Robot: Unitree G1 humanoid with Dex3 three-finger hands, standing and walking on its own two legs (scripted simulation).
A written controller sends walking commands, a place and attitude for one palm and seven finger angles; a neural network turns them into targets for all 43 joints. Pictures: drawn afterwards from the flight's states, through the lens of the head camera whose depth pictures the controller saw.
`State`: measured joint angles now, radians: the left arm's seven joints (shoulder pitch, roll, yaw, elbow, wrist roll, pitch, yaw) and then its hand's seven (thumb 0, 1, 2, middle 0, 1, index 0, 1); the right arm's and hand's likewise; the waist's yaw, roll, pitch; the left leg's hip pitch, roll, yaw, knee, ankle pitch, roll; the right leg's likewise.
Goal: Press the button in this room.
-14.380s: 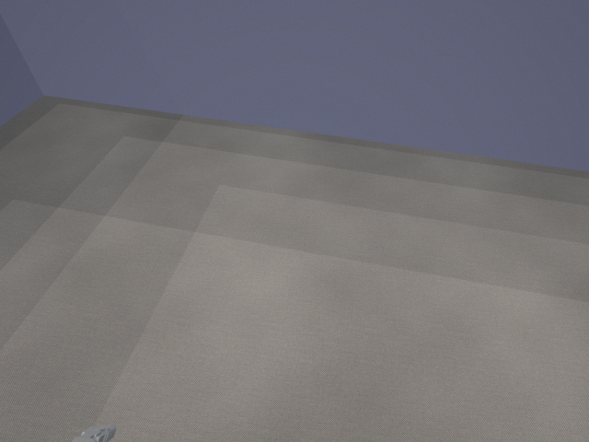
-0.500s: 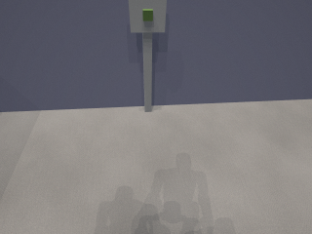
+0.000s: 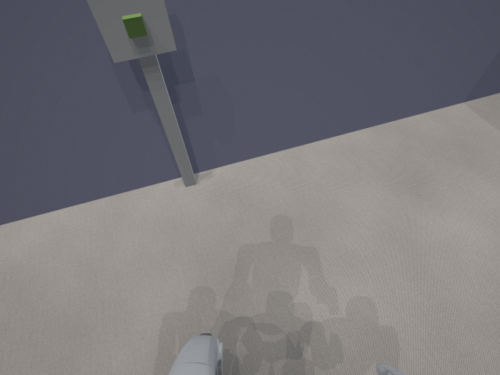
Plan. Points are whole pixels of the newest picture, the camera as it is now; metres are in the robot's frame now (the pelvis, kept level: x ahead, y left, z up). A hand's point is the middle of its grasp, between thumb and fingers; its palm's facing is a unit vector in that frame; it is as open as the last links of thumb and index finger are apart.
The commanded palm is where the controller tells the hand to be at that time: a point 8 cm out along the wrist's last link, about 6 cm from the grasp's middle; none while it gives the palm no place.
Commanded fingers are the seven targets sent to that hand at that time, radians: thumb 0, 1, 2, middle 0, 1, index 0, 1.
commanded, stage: walk to a spot facing it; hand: left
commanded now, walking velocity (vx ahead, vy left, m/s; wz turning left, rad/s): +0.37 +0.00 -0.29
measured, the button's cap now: (135, 25) +1.01 +0.45 +0.07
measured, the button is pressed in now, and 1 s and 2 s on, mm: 0 0 0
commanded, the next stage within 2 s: turn to face it in 0.54 s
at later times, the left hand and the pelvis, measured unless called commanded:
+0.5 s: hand (178, 260) +0.36 +0.22 -0.17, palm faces -0.18 -0.96 -0.21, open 7.4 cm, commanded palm none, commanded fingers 0.00 0.90 0.90 -0.20 -0.30 -0.20 -0.30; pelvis +0.23 +0.03 -0.01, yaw -14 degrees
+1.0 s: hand (249, 205) +0.52 +0.07 -0.16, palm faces -0.26 -0.95 -0.17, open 7.3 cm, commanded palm none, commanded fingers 0.00 0.90 0.90 -0.20 -0.30 -0.20 -0.30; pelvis +0.35 -0.05 -0.01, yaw -14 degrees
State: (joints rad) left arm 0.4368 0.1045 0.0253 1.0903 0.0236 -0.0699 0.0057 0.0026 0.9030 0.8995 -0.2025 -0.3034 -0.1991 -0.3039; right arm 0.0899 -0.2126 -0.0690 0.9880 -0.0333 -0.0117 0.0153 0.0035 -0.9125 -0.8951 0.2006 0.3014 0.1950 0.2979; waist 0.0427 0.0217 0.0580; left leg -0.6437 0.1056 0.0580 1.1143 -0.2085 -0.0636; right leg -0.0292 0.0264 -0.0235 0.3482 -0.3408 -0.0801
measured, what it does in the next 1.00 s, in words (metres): walks ahead: left foot, then right foot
